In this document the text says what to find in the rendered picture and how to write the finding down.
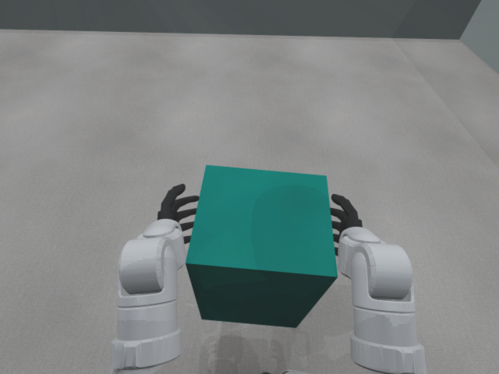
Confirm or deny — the robot left forearm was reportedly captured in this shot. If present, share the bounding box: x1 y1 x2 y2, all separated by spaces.
109 219 186 374

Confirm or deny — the robot right hand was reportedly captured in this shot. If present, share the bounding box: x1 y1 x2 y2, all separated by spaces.
330 194 363 256

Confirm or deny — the carton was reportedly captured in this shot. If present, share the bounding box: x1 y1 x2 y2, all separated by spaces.
186 165 338 328

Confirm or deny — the robot right forearm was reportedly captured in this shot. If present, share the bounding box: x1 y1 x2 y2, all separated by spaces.
338 227 427 374

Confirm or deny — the robot left hand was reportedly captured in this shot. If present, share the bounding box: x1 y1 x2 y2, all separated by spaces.
157 184 200 244

